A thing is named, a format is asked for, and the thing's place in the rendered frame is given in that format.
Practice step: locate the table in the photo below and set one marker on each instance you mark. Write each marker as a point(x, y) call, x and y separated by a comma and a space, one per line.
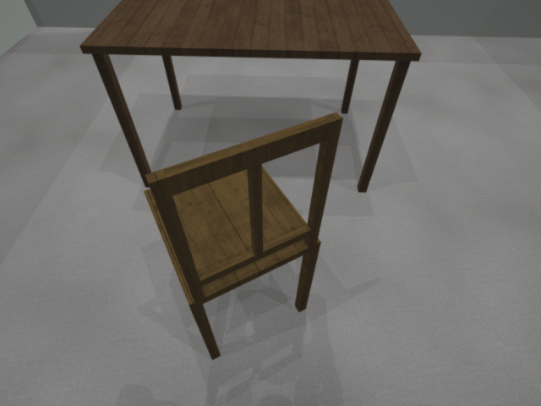
point(314, 29)

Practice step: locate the chair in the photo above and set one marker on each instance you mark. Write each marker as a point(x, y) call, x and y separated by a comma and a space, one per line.
point(225, 222)

